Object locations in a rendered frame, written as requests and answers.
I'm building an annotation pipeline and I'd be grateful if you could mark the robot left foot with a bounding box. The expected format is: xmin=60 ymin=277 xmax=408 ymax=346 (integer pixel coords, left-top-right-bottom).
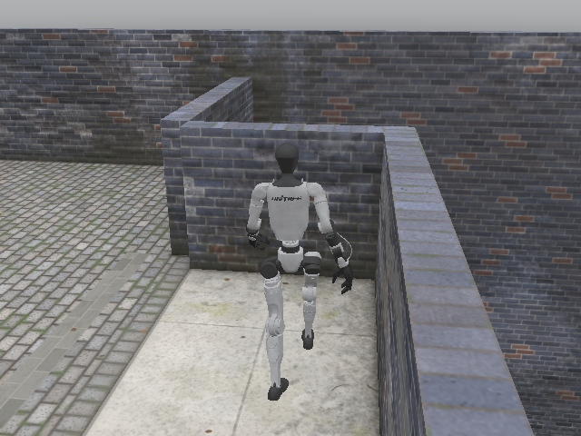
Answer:
xmin=268 ymin=378 xmax=289 ymax=401

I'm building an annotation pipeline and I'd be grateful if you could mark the right robot forearm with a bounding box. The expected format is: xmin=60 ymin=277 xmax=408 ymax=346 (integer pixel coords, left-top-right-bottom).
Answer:
xmin=325 ymin=219 xmax=349 ymax=268

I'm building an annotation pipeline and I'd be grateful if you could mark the left robot hand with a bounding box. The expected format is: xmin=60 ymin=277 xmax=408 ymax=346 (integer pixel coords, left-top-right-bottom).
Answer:
xmin=249 ymin=233 xmax=270 ymax=250

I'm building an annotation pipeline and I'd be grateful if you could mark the right robot hand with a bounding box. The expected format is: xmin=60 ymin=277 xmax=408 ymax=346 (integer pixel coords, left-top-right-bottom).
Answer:
xmin=332 ymin=264 xmax=353 ymax=294

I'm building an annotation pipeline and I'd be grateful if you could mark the left robot upper arm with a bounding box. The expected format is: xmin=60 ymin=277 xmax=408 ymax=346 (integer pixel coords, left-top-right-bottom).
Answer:
xmin=247 ymin=183 xmax=270 ymax=230

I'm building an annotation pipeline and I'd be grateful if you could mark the right robot upper arm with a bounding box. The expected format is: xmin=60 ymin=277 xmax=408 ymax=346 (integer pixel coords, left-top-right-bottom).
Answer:
xmin=306 ymin=182 xmax=333 ymax=233

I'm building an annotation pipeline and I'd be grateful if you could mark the left robot forearm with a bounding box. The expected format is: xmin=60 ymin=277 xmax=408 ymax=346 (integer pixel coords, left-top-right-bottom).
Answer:
xmin=246 ymin=216 xmax=259 ymax=241

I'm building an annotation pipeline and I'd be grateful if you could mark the humanoid robot torso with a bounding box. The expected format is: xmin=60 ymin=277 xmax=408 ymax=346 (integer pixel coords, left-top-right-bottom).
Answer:
xmin=267 ymin=178 xmax=310 ymax=273

